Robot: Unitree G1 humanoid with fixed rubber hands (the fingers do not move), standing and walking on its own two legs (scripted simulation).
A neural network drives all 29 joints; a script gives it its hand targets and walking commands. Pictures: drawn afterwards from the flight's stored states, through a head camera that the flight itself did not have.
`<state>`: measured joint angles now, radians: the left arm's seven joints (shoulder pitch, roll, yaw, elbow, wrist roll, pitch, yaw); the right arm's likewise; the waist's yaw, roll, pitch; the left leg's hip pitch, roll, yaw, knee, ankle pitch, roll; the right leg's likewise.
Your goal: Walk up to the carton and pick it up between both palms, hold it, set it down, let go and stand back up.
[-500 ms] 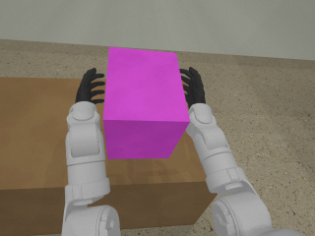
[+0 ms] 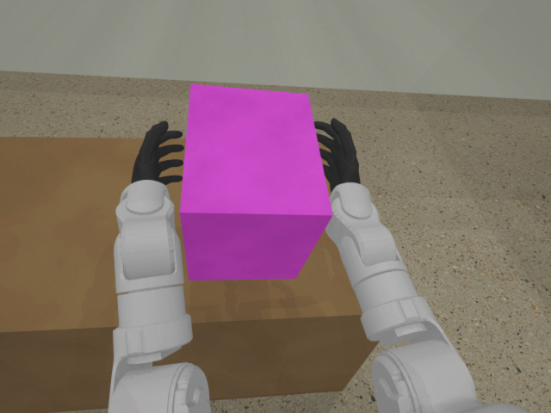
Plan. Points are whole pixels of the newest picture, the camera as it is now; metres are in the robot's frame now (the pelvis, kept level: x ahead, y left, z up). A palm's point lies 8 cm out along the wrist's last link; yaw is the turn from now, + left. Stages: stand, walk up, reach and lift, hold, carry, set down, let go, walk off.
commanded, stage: hold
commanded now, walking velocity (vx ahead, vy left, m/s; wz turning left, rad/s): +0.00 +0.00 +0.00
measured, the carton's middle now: (247, 189) +0.38 +0.01 +0.13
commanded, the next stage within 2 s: set down in 0.78 s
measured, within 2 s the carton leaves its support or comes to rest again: neither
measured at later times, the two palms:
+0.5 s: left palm (152, 182) +0.36 +0.13 +0.18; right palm (344, 178) +0.36 -0.12 +0.17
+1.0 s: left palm (145, 174) +0.36 +0.14 +0.19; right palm (339, 167) +0.37 -0.11 +0.18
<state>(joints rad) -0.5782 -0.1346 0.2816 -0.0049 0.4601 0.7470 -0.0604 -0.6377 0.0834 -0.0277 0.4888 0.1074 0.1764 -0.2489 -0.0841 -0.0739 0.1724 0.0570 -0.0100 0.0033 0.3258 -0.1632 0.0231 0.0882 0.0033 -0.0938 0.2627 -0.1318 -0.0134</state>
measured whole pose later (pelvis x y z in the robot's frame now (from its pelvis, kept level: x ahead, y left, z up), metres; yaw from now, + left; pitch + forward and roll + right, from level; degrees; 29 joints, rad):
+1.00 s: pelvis +0.01 +0.00 +0.00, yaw +0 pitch -12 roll -1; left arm -0.58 -0.13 0.28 0.02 0.47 0.70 -0.06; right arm -0.65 0.08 -0.04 0.51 0.10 0.13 -0.24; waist -0.07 -0.06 0.15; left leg 0.06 -0.01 0.01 0.34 -0.18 0.02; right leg 0.10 0.01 -0.09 0.26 -0.14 -0.01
